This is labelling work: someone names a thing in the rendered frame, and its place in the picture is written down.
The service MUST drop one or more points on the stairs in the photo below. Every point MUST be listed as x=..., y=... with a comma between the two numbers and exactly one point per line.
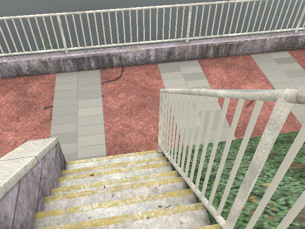
x=129, y=191

